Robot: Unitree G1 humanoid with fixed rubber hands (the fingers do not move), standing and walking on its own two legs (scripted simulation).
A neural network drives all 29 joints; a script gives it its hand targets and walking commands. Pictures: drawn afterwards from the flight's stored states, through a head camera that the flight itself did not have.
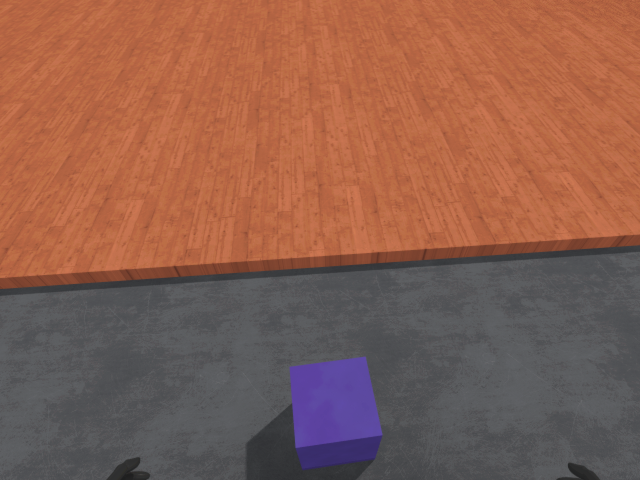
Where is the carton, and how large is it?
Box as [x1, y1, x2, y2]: [290, 357, 382, 469]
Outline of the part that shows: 365,357 290,367 295,447 302,469 374,459 382,435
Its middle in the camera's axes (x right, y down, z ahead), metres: +0.04 +0.50 +1.07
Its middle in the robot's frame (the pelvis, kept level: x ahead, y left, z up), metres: +0.40 +0.02 -0.66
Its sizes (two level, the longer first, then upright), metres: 0.210 0.200 0.250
